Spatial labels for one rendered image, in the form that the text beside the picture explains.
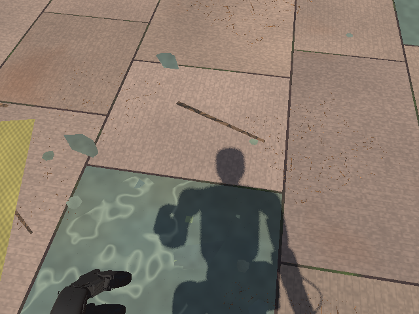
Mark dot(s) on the robot left hand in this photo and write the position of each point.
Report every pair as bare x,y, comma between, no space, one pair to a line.
73,298

